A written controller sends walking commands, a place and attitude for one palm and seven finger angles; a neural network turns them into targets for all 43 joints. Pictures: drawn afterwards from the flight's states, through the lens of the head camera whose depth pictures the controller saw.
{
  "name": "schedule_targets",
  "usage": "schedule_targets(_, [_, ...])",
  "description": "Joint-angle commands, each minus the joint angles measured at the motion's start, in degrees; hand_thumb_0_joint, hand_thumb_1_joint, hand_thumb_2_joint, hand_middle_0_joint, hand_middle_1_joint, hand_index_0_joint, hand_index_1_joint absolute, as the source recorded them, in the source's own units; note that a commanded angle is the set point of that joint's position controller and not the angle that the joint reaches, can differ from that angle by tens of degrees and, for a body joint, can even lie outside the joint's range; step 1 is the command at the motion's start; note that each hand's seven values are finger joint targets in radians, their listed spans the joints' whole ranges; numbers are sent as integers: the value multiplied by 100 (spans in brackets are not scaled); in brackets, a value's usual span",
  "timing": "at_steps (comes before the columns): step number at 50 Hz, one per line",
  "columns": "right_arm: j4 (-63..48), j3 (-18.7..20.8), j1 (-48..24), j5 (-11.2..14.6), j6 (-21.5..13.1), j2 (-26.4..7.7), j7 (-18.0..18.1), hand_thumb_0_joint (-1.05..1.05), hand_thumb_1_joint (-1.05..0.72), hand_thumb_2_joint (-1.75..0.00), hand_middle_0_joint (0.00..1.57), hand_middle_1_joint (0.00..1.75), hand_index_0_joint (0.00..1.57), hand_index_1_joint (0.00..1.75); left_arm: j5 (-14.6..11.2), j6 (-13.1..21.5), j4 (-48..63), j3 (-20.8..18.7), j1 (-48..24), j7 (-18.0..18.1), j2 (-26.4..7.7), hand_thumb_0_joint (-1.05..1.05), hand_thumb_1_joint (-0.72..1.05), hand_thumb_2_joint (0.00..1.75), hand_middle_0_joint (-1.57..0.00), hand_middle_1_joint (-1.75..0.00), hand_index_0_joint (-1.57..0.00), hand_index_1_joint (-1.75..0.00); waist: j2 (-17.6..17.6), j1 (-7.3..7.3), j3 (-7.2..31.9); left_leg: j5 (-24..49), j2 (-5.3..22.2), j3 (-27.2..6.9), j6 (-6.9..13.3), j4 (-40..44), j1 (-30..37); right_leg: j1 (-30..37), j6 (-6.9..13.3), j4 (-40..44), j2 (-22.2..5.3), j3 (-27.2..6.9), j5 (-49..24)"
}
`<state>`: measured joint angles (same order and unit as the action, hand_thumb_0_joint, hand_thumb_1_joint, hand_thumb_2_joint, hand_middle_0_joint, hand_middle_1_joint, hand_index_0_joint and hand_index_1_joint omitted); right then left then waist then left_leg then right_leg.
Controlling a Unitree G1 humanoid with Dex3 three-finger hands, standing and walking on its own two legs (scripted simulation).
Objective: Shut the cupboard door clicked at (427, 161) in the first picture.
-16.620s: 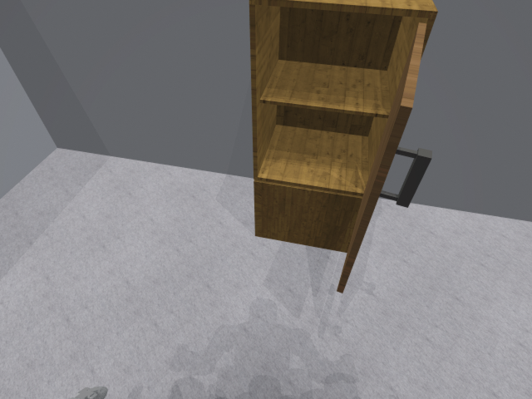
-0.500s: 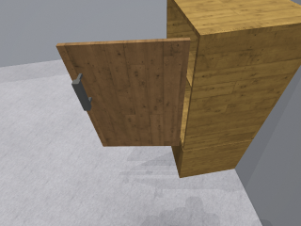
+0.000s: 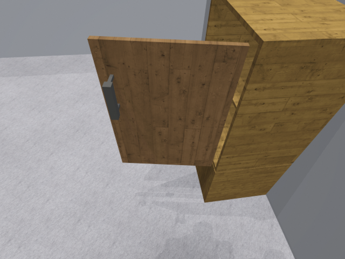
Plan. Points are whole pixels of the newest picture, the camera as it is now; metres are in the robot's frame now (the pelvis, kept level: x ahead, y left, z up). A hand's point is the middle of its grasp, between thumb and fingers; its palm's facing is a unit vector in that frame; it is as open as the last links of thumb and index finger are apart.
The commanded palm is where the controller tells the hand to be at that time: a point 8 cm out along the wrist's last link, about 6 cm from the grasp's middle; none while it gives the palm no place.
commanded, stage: come to a stop and stand still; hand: left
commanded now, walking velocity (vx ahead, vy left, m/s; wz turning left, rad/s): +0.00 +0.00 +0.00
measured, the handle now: (113, 97) +0.54 +0.23 +0.05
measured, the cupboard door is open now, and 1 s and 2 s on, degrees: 80 80 80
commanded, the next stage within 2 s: look again from close up in 0.20 s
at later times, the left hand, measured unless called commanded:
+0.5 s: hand out of the picture +0.01 +0.19 -0.17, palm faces +0.00 -0.97 -0.23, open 7.4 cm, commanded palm none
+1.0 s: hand out of the picture +0.00 +0.14 -0.17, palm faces +0.01 -0.98 -0.20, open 7.3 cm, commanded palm none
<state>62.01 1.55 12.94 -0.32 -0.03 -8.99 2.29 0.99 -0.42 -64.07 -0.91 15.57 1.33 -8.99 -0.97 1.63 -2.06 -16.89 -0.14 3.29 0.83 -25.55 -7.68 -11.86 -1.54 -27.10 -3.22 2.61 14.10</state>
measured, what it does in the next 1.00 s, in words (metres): stands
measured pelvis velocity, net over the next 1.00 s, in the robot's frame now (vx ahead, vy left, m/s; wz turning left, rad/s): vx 0.01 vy -0.03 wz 0.00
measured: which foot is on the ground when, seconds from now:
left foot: down 0.00-1.00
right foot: down 0.00-1.00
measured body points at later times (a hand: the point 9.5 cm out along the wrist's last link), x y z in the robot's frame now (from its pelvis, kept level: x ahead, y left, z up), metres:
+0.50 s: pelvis +0.00 +0.01 +0.00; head +0.01 -0.01 +0.44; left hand +0.01 +0.24 -0.16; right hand -0.01 -0.20 -0.17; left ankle -0.03 +0.11 -0.74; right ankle +0.00 -0.13 -0.74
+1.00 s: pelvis +0.01 -0.03 +0.00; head +0.02 -0.05 +0.45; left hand +0.00 +0.19 -0.15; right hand +0.00 -0.25 -0.17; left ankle -0.03 +0.11 -0.74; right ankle +0.00 -0.13 -0.74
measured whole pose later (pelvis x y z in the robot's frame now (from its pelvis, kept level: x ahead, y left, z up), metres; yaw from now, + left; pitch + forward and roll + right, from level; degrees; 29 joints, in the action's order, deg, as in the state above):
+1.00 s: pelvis +0.01 -0.03 +0.00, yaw +0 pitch -1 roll +1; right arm 63.7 -0.5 16.9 -0.9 -0.8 -9.3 1.3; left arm 0.9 0.8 -64.6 0.7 16.2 1.2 -7.9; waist 1.2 0.1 -2.2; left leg -17.0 1.7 2.9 -1.5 -25.1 -7.1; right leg -12.6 1.1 -29.6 -1.5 3.2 16.1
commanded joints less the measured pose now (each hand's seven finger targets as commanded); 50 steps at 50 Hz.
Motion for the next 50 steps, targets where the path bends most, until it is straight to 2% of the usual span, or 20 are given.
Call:
schedule_targets(1, [-38,20,465,18,-131,-477,14,0,-90,-90,20,30,20,30,-36,110,65,-37,228,64,-468,0,90,90,-20,-30,-20,-30,-241,-129,6,1554,642,-480,11,515,9,136,181,515,-394,-396,-1409])
schedule_targets(4, [56,1,495,18,-165,-465,14,0,-90,-90,20,30,20,30,-39,90,73,-43,171,75,-459,0,90,90,-20,-30,-20,-30,58,-94,-22,1599,675,-506,29,675,-50,291,153,552,-343,-319,-1180])
schedule_targets(8, [119,-36,510,9,-176,-446,28,0,-90,-90,20,30,20,30,-46,70,12,-32,183,83,-446,0,90,90,-20,-30,-20,-30,259,-74,-140,1564,670,-523,10,786,-144,377,148,598,-349,-303,-1129])
schedule_targets(9, [137,-35,533,18,-169,-429,28,0,-90,-90,20,30,20,30,-44,59,12,-30,199,80,-452,0,90,90,-20,-30,-20,-30,195,-58,-239,1443,672,-520,26,813,-209,388,134,639,-329,-271,-1047])
schedule_targets(14, [215,-41,681,23,-178,-404,38,0,-90,-90,20,30,20,30,-56,58,-6,-19,204,87,-453,0,90,90,-20,-30,-20,-30,233,-66,-203,1544,671,-517,22,828,-187,481,134,631,-332,-235,-1125])
schedule_targets(15, [-199,-69,249,52,-261,-692,-45,0,-90,-90,20,30,20,30,19,229,-135,52,574,337,-628,0,90,90,-20,-30,-20,-30,450,-5,-48,2930,739,-329,-108,-333,-381,302,238,211,-590,-547,-3029])
schedule_targets(16, [-273,-58,740,-37,-246,-489,-66,0,-90,-90,20,30,20,30,-2,285,105,-9,471,277,-817,0,90,90,-20,-30,-20,-30,711,-210,460,1783,489,-400,-94,-97,-397,656,375,-92,-615,-439,-2329])
schedule_targets(17, [-240,-80,751,-49,-275,-441,-49,0,-90,-90,20,30,20,30,-19,252,119,34,344,215,-687,0,90,90,-20,-30,-20,-30,917,-150,310,1928,572,-462,-24,160,-416,450,400,-152,-492,-358,-1593])
schedule_targets(18, [-265,-107,861,-51,-281,-472,-51,0,-90,-90,20,30,20,30,-21,229,122,72,393,179,-609,0,90,90,-20,-30,-20,-30,885,-148,413,2001,691,-547,28,177,-385,388,399,-88,-344,-249,-864])
schedule_targets(19, [-285,-123,917,-67,-288,-462,-52,0,-90,-90,20,30,20,30,-18,220,156,66,291,145,-579,0,90,90,-20,-30,-20,-30,953,-164,410,2267,743,-593,82,193,-388,362,380,-168,-244,-157,-686])
schedule_targets(20, [-313,-121,923,-60,-273,-518,-43,0,-90,-90,20,30,20,30,-20,192,159,69,290,129,-529,0,90,90,-20,-30,-20,-30,843,-153,336,2254,783,-616,117,240,-379,293,355,-193,-185,-95,-467])
schedule_targets(23, [-382,-130,913,-39,-238,-536,-30,0,-90,-90,20,30,20,30,-29,146,150,99,289,95,-412,0,90,90,-20,-30,-20,-30,238,-155,-181,1398,709,-647,177,390,-614,42,342,-40,-184,-187,-322])
schedule_targets(24, [-371,-140,924,-51,-237,-498,-34,0,-90,-90,20,30,20,30,-19,135,156,88,222,78,-427,0,90,90,-20,-30,-20,-30,300,-163,-428,1238,686,-669,185,524,-780,-41,346,-51,-172,-189,-279])
schedule_targets(27, [-328,-158,893,-39,-221,-514,-57,0,-90,-90,20,30,20,30,-30,141,159,90,295,69,-430,0,90,90,-20,-30,-20,-30,-19,-147,-595,629,598,-637,165,655,-793,-160,337,94,-207,-329,-242])
schedule_targets(35, [-135,-180,865,-40,-238,-494,-63,0,-90,-90,20,30,20,30,-41,191,148,50,385,59,-521,0,90,90,-20,-30,-20,-30,-31,-132,-288,832,520,-430,137,605,-415,-53,341,199,-298,-457,-636])
schedule_targets(37, [-99,-179,865,-39,-229,-477,-64,0,-90,-90,20,30,20,30,-40,210,132,46,372,60,-557,0,90,90,-20,-30,-20,-30,-144,-144,-189,883,508,-391,114,543,-336,-5,353,232,-335,-484,-813])
schedule_targets(41, [-25,-167,825,-37,-213,-439,-58,0,-90,-90,20,30,20,30,-41,232,119,36,383,62,-572,0,90,90,-20,-30,-20,-30,-72,-151,-62,949,510,-335,82,486,-239,56,379,280,-365,-512,-1034])
schedule_targets(46, [60,-169,758,-36,-186,-417,-44,0,-90,-90,20,30,20,30,-45,234,87,33,370,61,-578,0,90,90,-20,-30,-20,-30,50,-149,-169,925,530,-287,34,477,-229,29,404,375,-368,-552,-1143])
schedule_targets(48, [85,-170,827,-58,-151,-391,-64,0,-90,-90,20,30,20,30,-20,224,78,6,443,48,-602,0,90,90,-20,-30,-20,-30,3,-119,-125,316,431,-206,33,333,-344,83,458,418,-399,-614,-271])
schedule_targets(50, [77,-163,810,-81,-99,-372,-95,0,-90,-90,20,30,20,30,1,191,98,-36,487,30,-679,0,90,90,-20,-30,-20,-30,-142,-71,-358,-395,279,-92,30,113,-645,-35,561,700,-472,-864,958])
